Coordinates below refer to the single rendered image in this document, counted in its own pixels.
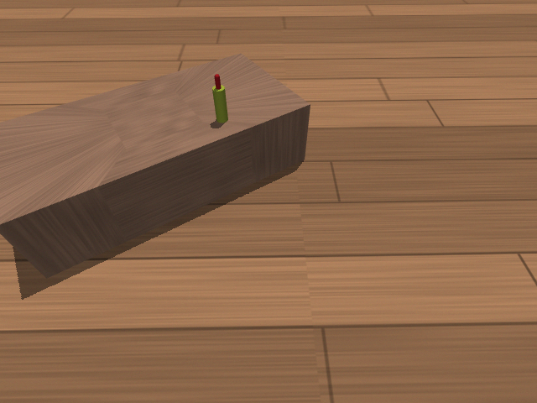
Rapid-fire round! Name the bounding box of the bottle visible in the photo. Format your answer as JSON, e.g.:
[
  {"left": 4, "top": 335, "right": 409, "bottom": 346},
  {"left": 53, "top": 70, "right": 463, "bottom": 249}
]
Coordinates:
[{"left": 212, "top": 74, "right": 228, "bottom": 123}]

